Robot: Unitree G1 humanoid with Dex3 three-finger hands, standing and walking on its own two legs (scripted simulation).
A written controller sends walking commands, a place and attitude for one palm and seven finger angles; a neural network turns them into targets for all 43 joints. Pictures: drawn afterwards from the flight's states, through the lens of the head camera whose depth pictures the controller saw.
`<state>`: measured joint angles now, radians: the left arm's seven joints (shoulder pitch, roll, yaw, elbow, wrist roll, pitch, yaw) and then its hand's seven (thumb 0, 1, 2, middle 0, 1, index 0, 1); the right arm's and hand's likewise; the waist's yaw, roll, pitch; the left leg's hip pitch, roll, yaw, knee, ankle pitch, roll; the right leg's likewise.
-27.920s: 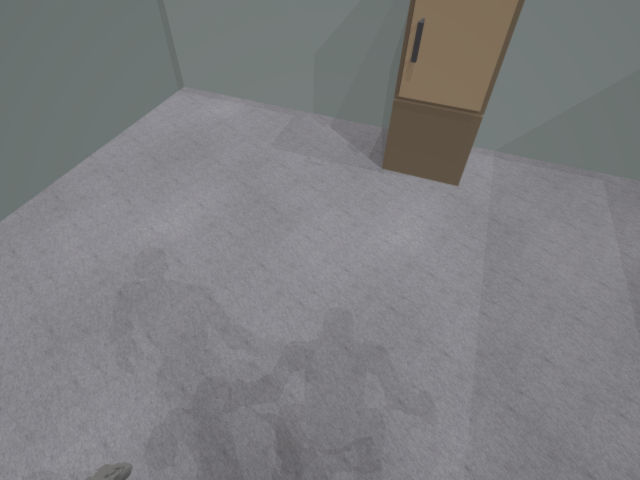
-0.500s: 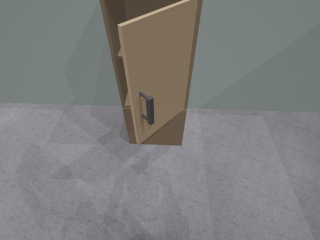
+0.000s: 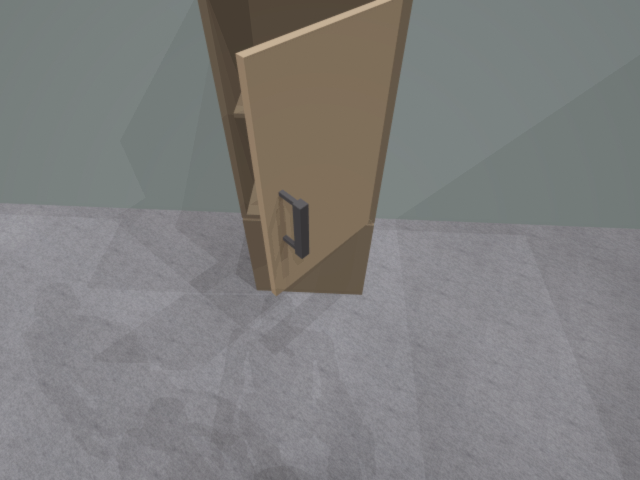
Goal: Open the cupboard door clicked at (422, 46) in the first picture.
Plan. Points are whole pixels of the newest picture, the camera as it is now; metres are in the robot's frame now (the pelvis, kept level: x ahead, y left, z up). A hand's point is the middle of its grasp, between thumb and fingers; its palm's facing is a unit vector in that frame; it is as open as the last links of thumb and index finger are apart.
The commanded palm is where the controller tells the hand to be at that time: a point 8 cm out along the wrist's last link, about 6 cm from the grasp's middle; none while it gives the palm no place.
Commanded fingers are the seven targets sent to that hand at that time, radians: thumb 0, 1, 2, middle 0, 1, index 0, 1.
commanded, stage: look to check the result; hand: left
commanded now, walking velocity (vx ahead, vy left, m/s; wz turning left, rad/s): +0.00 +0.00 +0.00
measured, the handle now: (293, 224) +0.59 +0.09 -0.10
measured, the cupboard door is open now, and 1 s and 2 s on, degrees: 48 48 48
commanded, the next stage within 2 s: walk to a spot facing it in 0.40 s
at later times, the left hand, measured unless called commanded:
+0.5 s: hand out of the picture +0.01 +0.16 -0.18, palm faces +0.04 -0.98 -0.19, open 7.3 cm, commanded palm none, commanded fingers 0.00 0.90 0.90 -0.20 -0.30 -0.20 -0.30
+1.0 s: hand out of the picture +0.09 +0.14 -0.18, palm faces -0.12 -0.95 -0.28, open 7.4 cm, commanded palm none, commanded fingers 0.00 0.90 0.90 -0.20 -0.30 -0.20 -0.30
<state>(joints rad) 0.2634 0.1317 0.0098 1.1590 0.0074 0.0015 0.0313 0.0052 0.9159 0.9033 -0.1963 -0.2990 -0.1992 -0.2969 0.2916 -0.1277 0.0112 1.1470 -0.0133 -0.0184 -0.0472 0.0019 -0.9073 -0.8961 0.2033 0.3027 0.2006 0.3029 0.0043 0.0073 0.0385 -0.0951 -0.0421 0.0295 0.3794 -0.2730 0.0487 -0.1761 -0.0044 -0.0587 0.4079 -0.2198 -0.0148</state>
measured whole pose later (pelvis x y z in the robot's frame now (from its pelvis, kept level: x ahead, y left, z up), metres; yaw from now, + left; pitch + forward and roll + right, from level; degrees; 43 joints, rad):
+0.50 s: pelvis +0.01 +0.00 +0.00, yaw +0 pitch -1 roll +0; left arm 0.25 0.14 0.01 1.15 0.01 0.00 0.03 0.01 0.92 0.90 -0.20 -0.30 -0.20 -0.30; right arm 0.29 -0.13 0.01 1.16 -0.01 -0.02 -0.05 0.00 -0.91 -0.90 0.20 0.30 0.20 0.30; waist 0.00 0.01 0.04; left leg -0.07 -0.04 0.03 0.37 -0.28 0.04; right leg -0.15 0.00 -0.06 0.40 -0.23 -0.02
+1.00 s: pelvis +0.00 -0.06 -0.02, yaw -11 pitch -1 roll +1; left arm 0.19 0.19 0.09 0.99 0.02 0.03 0.00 0.00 0.91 0.90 -0.20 -0.30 -0.20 -0.30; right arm 0.24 -0.20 -0.06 1.03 -0.02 0.04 -0.05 0.00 -0.90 -0.90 0.21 0.30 0.20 0.30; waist 0.01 0.05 0.12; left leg -0.23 0.08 0.13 0.81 -0.52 -0.03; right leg -0.31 0.02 -0.03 0.68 -0.33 -0.05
